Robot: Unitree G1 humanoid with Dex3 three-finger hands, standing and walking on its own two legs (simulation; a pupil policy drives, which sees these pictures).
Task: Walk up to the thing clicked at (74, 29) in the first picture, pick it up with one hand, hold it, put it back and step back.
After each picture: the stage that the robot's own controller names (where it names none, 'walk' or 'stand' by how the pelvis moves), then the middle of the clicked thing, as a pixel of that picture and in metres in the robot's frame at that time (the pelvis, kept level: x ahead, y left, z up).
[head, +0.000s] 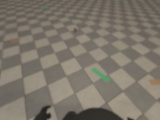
stand; (75, 30) +2.21 +0.48 -0.72
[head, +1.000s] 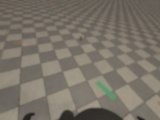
walk; (80, 38) +2.09 +0.21 -0.69
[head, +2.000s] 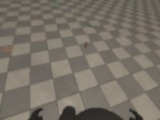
walk; (85, 44) +1.46 +0.06 -0.71
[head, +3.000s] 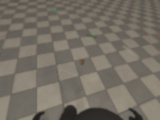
walk; (82, 62) +0.96 +0.10 -0.71
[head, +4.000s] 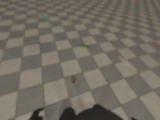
walk; (73, 79) +0.62 +0.17 -0.71
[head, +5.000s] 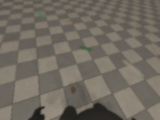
stand; (73, 90) +0.41 +0.15 -0.71
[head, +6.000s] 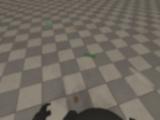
stand; (75, 99) +0.33 +0.15 -0.71
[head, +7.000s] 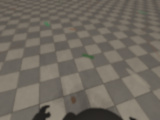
stand; (73, 100) +0.33 +0.17 -0.72
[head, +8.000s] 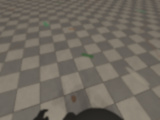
stand; (73, 99) +0.34 +0.17 -0.73
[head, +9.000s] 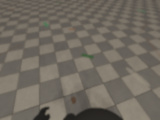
stand; (73, 100) +0.33 +0.17 -0.73
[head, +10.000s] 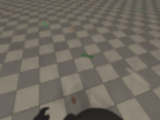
stand; (73, 100) +0.32 +0.17 -0.73
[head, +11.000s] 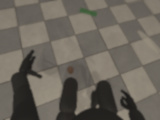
go down; (70, 70) +0.39 +0.16 -0.45
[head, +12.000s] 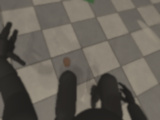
go down; (66, 62) +0.43 +0.17 -0.33
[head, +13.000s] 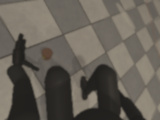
close in; (47, 54) +0.42 +0.20 -0.24
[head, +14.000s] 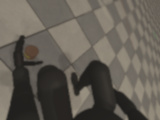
close; (31, 53) +0.42 +0.22 -0.23
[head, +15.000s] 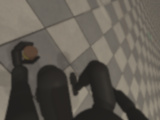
lift; (29, 53) +0.41 +0.22 -0.23
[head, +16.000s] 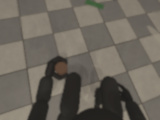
lift; (62, 69) +0.31 +0.20 -0.05
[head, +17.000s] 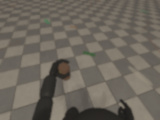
hold; (64, 72) +0.32 +0.17 +0.05
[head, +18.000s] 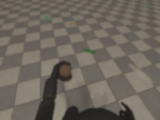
hold; (66, 73) +0.31 +0.17 +0.02
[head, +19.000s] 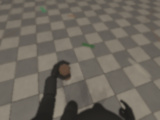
crouch; (65, 73) +0.33 +0.17 -0.02
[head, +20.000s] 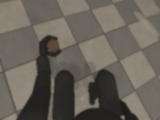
lower; (54, 48) +0.46 +0.20 -0.09
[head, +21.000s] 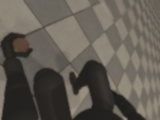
lower; (21, 47) +0.45 +0.25 -0.23
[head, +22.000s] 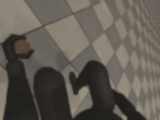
lower; (22, 48) +0.43 +0.25 -0.23
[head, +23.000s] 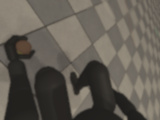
lower; (24, 49) +0.43 +0.25 -0.23
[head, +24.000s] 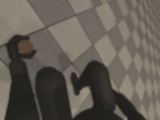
lower; (25, 49) +0.43 +0.24 -0.22
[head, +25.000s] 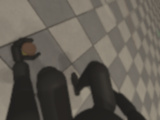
draw back; (29, 50) +0.43 +0.23 -0.22
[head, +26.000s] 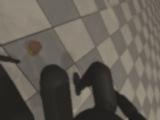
stand; (34, 48) +0.43 +0.23 -0.24
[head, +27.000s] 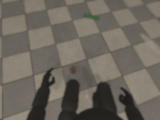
walk; (72, 70) +0.42 +0.16 -0.47
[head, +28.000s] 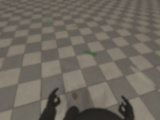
stand; (74, 96) +0.37 +0.14 -0.66
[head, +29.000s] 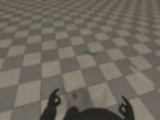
stand; (74, 96) +0.37 +0.15 -0.66
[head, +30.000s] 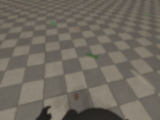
stand; (76, 96) +0.38 +0.13 -0.71
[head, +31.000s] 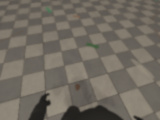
walk; (77, 87) +0.41 +0.11 -0.70
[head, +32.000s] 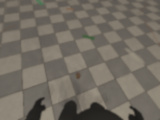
walk; (78, 75) +0.54 +0.10 -0.71
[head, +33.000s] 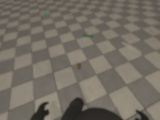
walk; (79, 66) +0.81 +0.23 -0.70
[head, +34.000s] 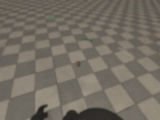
stand; (78, 64) +1.00 +0.18 -0.71
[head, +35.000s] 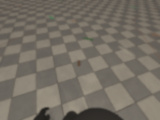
stand; (78, 63) +1.01 +0.19 -0.72
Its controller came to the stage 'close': yes
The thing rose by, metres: 0.72
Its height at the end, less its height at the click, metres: +0.00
